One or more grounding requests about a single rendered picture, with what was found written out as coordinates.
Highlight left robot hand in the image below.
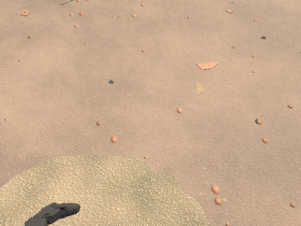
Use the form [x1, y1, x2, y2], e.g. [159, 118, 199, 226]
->
[24, 202, 81, 226]

